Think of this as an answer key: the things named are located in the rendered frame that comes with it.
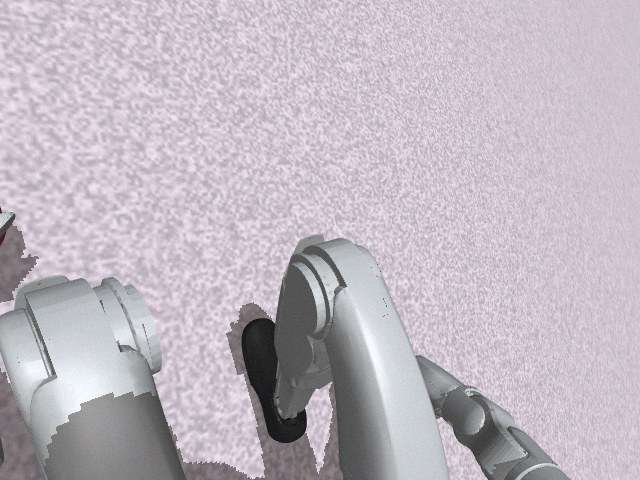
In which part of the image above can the right robot arm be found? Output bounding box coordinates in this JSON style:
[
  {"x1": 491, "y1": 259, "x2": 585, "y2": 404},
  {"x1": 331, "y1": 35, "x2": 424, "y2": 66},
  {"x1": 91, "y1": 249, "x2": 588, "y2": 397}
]
[{"x1": 441, "y1": 386, "x2": 570, "y2": 480}]

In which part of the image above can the bottle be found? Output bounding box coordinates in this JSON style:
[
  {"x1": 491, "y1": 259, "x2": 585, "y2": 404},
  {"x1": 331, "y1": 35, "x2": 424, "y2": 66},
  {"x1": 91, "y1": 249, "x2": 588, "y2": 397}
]
[{"x1": 0, "y1": 207, "x2": 6, "y2": 246}]

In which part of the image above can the right robot foot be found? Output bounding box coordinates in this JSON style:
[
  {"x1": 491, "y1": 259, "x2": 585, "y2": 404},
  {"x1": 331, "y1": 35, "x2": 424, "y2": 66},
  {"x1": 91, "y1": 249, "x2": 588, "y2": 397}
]
[{"x1": 241, "y1": 318, "x2": 307, "y2": 443}]

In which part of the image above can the right robot hand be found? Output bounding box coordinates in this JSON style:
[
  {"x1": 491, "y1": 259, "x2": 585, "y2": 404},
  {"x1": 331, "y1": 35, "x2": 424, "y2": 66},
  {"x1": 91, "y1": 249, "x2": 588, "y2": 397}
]
[{"x1": 416, "y1": 355, "x2": 465, "y2": 420}]

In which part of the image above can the left robot hand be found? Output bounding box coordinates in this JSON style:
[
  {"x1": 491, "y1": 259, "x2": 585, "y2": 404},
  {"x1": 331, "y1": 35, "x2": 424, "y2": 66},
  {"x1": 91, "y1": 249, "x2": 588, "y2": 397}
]
[{"x1": 0, "y1": 212, "x2": 16, "y2": 237}]

